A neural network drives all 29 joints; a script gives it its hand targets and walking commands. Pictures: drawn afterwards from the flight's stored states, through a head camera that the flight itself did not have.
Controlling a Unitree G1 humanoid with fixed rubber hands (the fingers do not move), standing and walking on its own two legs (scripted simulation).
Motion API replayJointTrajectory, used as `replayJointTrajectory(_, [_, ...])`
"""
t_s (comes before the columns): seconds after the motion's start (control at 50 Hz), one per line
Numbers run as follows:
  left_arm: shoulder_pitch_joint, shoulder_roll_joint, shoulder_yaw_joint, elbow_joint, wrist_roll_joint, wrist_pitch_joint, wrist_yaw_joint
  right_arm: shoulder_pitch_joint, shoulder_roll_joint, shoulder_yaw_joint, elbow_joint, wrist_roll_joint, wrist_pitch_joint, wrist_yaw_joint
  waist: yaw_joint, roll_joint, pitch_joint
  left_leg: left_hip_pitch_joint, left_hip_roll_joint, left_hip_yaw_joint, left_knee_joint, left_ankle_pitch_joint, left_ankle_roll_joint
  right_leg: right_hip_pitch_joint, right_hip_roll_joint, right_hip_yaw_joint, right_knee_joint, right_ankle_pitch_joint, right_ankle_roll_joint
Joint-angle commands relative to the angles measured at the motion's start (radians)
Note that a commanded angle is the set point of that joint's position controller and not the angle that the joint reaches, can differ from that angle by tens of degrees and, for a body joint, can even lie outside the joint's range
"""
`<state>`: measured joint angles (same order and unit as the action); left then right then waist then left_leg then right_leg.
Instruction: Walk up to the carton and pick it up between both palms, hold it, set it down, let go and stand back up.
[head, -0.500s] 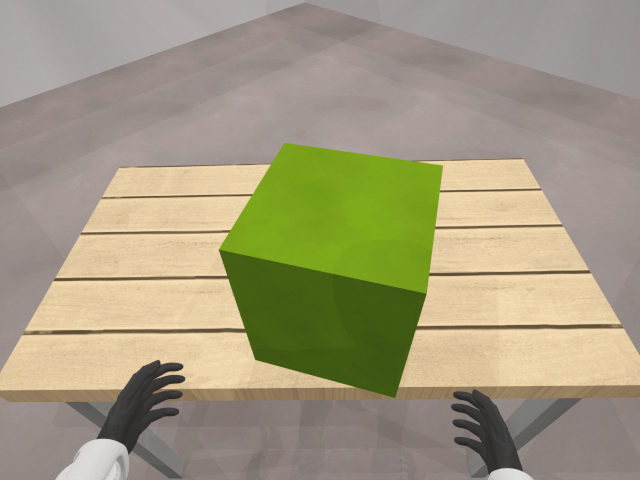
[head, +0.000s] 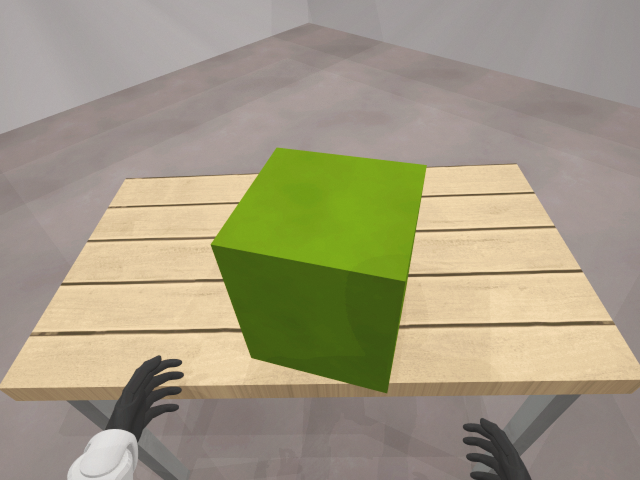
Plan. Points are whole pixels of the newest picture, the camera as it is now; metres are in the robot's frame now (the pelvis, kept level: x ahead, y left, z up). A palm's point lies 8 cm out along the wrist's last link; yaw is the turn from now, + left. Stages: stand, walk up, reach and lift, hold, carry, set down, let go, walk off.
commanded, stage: let go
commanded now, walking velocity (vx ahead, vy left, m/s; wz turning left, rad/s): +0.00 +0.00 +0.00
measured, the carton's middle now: (331, 269) +0.39 +0.02 +0.06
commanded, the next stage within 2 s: stand in 0.16 s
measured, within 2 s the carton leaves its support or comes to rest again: neither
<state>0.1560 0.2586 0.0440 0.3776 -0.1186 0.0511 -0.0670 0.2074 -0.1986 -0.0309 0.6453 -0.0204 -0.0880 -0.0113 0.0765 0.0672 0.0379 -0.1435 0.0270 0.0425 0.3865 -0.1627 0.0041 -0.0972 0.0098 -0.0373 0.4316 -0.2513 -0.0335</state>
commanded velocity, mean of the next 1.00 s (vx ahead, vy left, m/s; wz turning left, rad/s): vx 0.00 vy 0.00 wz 0.00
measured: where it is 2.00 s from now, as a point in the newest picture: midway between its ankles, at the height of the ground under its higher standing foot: outside the picture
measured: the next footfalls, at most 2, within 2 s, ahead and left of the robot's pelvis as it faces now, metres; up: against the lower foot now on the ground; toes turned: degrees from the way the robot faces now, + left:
none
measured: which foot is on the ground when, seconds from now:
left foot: down 0.00-1.00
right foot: down 0.00-1.00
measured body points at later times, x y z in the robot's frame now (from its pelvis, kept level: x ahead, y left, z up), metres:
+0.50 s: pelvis +0.01 -0.01 -0.01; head +0.01 -0.02 +0.44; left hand +0.19 +0.26 -0.01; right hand +0.11 -0.31 -0.12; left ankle +0.04 +0.13 -0.74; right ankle +0.00 -0.09 -0.74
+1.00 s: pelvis +0.00 -0.02 -0.01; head -0.01 -0.02 +0.44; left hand +0.19 +0.26 -0.01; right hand +0.10 -0.30 -0.12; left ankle +0.04 +0.13 -0.74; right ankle +0.00 -0.09 -0.74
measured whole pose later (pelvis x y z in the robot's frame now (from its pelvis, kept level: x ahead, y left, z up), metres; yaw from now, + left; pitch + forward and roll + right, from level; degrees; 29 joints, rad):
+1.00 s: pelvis +0.00 -0.02 -0.01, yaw +2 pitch -3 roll +0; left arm 0.26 0.42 -0.01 0.35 0.00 -0.16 -0.01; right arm 0.22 -0.34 -0.04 0.89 -0.02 -0.02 0.06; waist 0.00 0.01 0.01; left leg -0.24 0.05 0.00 0.47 -0.19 -0.04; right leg -0.17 0.03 -0.08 0.48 -0.28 -0.05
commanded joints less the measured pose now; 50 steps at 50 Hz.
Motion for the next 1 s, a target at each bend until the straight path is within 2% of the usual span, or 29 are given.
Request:
replayJointTrajectory(0.0, [-0.007, 0.015, -0.071, 0.165, 0.034, 0.147, -0.008, -0.138, -0.105, -0.034, -0.173, -0.003, -0.045, -0.007, -0.045, -0.273, 0.093, 0.101, -0.037, 0.041, -0.040, -0.131, 0.039, -0.255, -0.005, 0.034, -0.206, -0.201, 0.018])
replayJointTrajectory(0.14, [-0.010, 0.000, -0.075, 0.191, 0.039, 0.166, -0.013, -0.128, -0.103, -0.027, -0.167, -0.003, -0.017, -0.003, -0.041, -0.263, 0.122, 0.113, -0.038, 0.034, -0.041, -0.129, 0.034, -0.270, -0.009, 0.043, -0.217, -0.218, 0.014])
replayJointTrajectory(0.16, [-0.032, 0.278, 0.060, 0.073, 0.180, 0.007, 0.039, -0.054, -0.214, -0.057, -0.045, -0.023, 0.006, 0.006, -0.059, -0.262, 0.117, -0.042, 0.054, -0.054, -0.004, -0.020, 0.018, -0.228, -0.092, 0.116, -0.183, -0.171, 0.024])
replayJointTrajectory(0.18, [-0.021, 0.289, 0.068, 0.068, 0.179, -0.048, 0.048, -0.015, -0.239, -0.079, -0.033, -0.026, 0.010, 0.009, -0.066, -0.266, 0.092, -0.038, 0.049, -0.056, 0.004, -0.044, 0.023, -0.228, -0.111, 0.150, -0.211, -0.201, 0.030])
replayJointTrajectory(0.2, [-0.013, 0.278, 0.070, 0.051, 0.176, -0.074, 0.050, -0.008, -0.252, -0.089, -0.036, -0.033, 0.012, 0.012, -0.065, -0.280, 0.099, -0.037, 0.044, -0.060, 0.021, -0.059, 0.021, -0.249, -0.115, 0.166, -0.230, -0.270, 0.028])
replayJointTrajectory(0.22, [-0.022, 0.267, 0.070, 0.033, 0.176, -0.090, 0.051, -0.007, -0.260, -0.093, -0.027, -0.031, 0.012, 0.017, -0.063, -0.276, 0.090, -0.030, 0.043, -0.064, 0.019, -0.063, 0.022, -0.249, -0.122, 0.178, -0.225, -0.285, 0.022])
replayJointTrajectory(0.26, [-0.022, 0.266, 0.061, 0.015, 0.167, -0.113, 0.050, -0.012, -0.267, -0.095, -0.014, -0.025, 0.008, 0.036, -0.068, -0.240, 0.041, -0.029, 0.038, -0.067, 0.044, -0.069, 0.020, -0.231, -0.124, 0.175, -0.215, -0.274, 0.017])
replayJointTrajectory(0.28, [-0.017, 0.268, 0.057, 0.013, 0.162, -0.118, 0.052, -0.019, -0.267, -0.092, -0.008, -0.024, 0.006, 0.044, -0.071, -0.213, 0.023, -0.038, 0.042, -0.070, 0.048, -0.071, 0.022, -0.204, -0.126, 0.170, -0.198, -0.239, 0.016])
replayJointTrajectory(0.32, [-0.001, 0.284, 0.057, -0.001, 0.157, -0.126, 0.057, -0.041, -0.264, -0.085, -0.005, -0.018, 0.005, 0.056, -0.066, -0.197, -0.010, -0.042, 0.051, -0.079, 0.045, -0.067, 0.019, -0.185, -0.125, 0.156, -0.160, -0.178, 0.020])
replayJointTrajectory(0.38, [0.032, 0.285, 0.047, -0.010, 0.149, -0.132, 0.064, -0.055, -0.271, -0.081, 0.014, -0.015, 0.010, 0.062, -0.063, -0.191, -0.032, -0.049, 0.062, -0.096, 0.051, -0.037, 0.017, -0.163, -0.125, 0.139, -0.110, -0.038, 0.025])
replayJointTrajectory(0.42, [0.047, 0.292, 0.041, -0.018, 0.144, -0.133, 0.071, -0.053, -0.277, -0.077, 0.029, -0.012, 0.016, 0.065, -0.062, -0.182, -0.059, -0.054, 0.066, -0.102, 0.061, -0.001, 0.013, -0.126, -0.131, 0.128, -0.069, 0.098, 0.031])
replayJointTrajectory(0.44, [0.070, 0.304, 0.041, -0.019, 0.141, -0.133, 0.074, -0.041, -0.278, -0.076, 0.039, -0.011, 0.020, 0.065, -0.064, -0.196, -0.063, -0.062, 0.065, -0.102, 0.065, 0.008, 0.011, -0.115, -0.134, 0.126, -0.056, 0.147, 0.033])
replayJointTrajectory(0.52, [0.105, 0.311, 0.031, -0.018, 0.133, -0.125, 0.085, -0.029, -0.306, -0.076, 0.071, -0.007, 0.035, 0.061, -0.069, -0.197, -0.042, -0.057, 0.075, -0.106, 0.079, 0.050, 0.010, -0.126, -0.138, 0.117, -0.038, 0.206, 0.036])
replayJointTrajectory(0.62, [0.113, 0.319, 0.021, -0.015, 0.128, -0.118, 0.088, -0.019, -0.323, -0.071, 0.096, -0.003, 0.049, 0.060, -0.080, -0.216, 0.027, -0.070, 0.082, -0.121, 0.066, -0.024, 0.007, -0.197, -0.142, 0.134, -0.079, 0.061, 0.037])
replayJointTrajectory(0.72, [0.111, 0.329, 0.023, 0.002, 0.130, -0.123, 0.085, -0.019, -0.337, -0.070, 0.117, -0.003, 0.049, 0.061, -0.088, -0.195, 0.043, -0.058, 0.086, -0.126, 0.054, -0.054, 0.007, -0.228, -0.142, 0.149, -0.115, -0.072, 0.032])
replayJointTrajectory(0.78, [0.102, 0.331, 0.023, 0.018, 0.130, -0.126, 0.083, -0.033, -0.337, -0.070, 0.124, -0.004, 0.045, 0.061, -0.088, -0.195, 0.049, -0.071, 0.087, -0.126, 0.047, -0.059, 0.007, -0.218, -0.141, 0.152, -0.127, -0.091, 0.034])
replayJointTrajectory(0.8, [0.101, 0.326, 0.022, 0.023, 0.128, -0.127, 0.081, -0.030, -0.339, -0.067, 0.129, -0.003, 0.042, 0.061, -0.089, -0.177, 0.036, -0.073, 0.086, -0.123, 0.046, -0.068, 0.009, -0.208, -0.140, 0.157, -0.129, -0.108, 0.030])
replayJointTrajectory(0.84, [0.093, 0.335, 0.025, 0.027, 0.130, -0.128, 0.080, -0.047, -0.333, -0.064, 0.126, 0.000, 0.041, 0.063, -0.086, -0.188, 0.032, -0.078, 0.087, -0.122, 0.043, -0.070, 0.009, -0.198, -0.139, 0.153, -0.136, -0.112, 0.034])
replayJointTrajectory(0.9, [0.088, 0.332, 0.025, 0.034, 0.130, -0.131, 0.081, -0.052, -0.330, -0.061, 0.131, 0.002, 0.039, 0.063, -0.086, -0.182, 0.026, -0.082, 0.088, -0.120, 0.039, -0.066, 0.006, -0.184, -0.147, 0.159, -0.141, -0.087, 0.035])
replayJointTrajectory(0.94, [0.082, 0.331, 0.025, 0.035, 0.131, -0.130, 0.081, -0.054, -0.332, -0.058, 0.138, 0.002, 0.040, 0.062, -0.082, -0.199, 0.026, -0.088, 0.092, -0.127, 0.029, -0.061, 0.007, -0.173, -0.142, 0.148, -0.133, -0.081, 0.032])
replayJointTrajectory(0.98, [0.089, 0.328, 0.024, 0.041, 0.128, -0.128, 0.082, -0.054, -0.333, -0.055, 0.144, 0.002, 0.040, 0.063, -0.083, -0.182, 0.020, -0.085, 0.091, -0.126, 0.028, -0.060, 0.007, -0.168, -0.141, 0.149, -0.131, -0.069, 0.032])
